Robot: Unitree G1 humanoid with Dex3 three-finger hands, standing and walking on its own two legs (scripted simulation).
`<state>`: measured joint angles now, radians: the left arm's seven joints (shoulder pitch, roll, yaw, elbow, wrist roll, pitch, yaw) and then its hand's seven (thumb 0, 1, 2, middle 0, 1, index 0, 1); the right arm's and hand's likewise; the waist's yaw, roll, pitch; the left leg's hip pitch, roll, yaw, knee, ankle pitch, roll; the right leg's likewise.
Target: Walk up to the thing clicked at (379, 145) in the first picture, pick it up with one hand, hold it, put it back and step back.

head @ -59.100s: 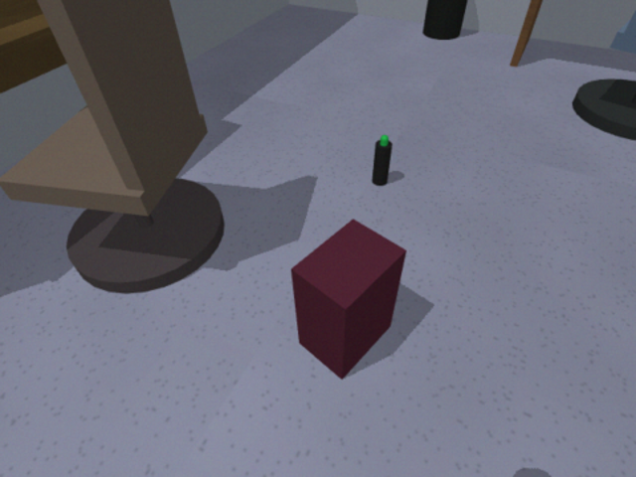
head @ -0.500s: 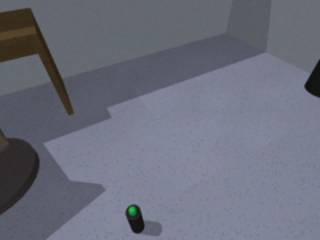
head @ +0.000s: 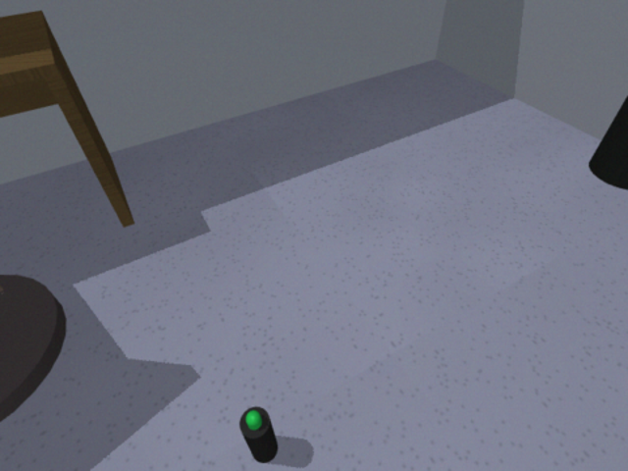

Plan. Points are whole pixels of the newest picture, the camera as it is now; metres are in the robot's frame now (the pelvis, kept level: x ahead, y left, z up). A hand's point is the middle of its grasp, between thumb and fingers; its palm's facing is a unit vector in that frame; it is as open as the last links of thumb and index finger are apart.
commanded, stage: stand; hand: left
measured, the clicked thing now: (259, 433) +0.40 +0.20 -0.65
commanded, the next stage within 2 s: step back in 0.70 s
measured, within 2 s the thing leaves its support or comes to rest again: neither
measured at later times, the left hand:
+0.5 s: hand out of the picture +0.06 +0.25 -0.16, palm faces -0.02 -0.94 -0.34, open 7.4 cm
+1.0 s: hand out of the picture +0.10 +0.30 -0.18, palm faces -0.02 -0.92 -0.38, open 7.4 cm
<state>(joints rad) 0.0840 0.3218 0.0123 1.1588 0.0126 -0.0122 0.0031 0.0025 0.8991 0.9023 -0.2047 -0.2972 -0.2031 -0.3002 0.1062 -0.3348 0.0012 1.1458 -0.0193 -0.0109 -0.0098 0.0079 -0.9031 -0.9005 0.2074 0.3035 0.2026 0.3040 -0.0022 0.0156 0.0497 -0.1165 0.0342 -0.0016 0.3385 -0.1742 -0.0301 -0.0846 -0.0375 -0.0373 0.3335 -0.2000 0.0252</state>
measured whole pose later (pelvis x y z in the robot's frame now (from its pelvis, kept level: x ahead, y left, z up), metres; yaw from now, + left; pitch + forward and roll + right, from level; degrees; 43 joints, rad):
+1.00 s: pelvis -0.04 +0.03 -0.03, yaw +0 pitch -1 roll -1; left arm 0.01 0.40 0.07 0.95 0.01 0.06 0.01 0.00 0.90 0.90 -0.21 -0.30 -0.20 -0.30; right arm 0.12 -0.40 -0.06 0.99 -0.02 0.03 0.02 0.01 -0.90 -0.90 0.21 0.30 0.20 0.30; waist -0.03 -0.02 0.16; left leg -0.31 -0.02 -0.02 0.68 -0.36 0.03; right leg -0.38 -0.02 0.06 0.77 -0.42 -0.01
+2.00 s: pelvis -0.28 +0.03 -0.02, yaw -3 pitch -2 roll -2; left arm 0.19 0.40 0.09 0.84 0.01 0.06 0.01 0.00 0.90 0.90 -0.20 -0.30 -0.20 -0.30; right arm 0.11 -0.35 -0.03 0.82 -0.03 0.02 -0.01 0.01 -0.90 -0.90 0.21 0.30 0.21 0.30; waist 0.02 -0.02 0.18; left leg -0.34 0.03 0.01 0.59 -0.21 0.03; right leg -0.38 0.08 0.13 1.11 -0.51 0.04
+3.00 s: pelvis -0.63 -0.01 -0.02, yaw +0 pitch -2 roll +1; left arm 0.20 0.36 0.07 0.88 0.05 0.02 0.00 0.01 0.89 0.90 -0.21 -0.30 -0.21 -0.30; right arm 0.19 -0.41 -0.05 0.90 -0.03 0.05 -0.01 0.01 -0.90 -0.90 0.21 0.30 0.20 0.30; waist 0.03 0.04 0.12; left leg -0.38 -0.06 -0.09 0.95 -0.50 -0.02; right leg -0.33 -0.03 -0.02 0.67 -0.32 -0.02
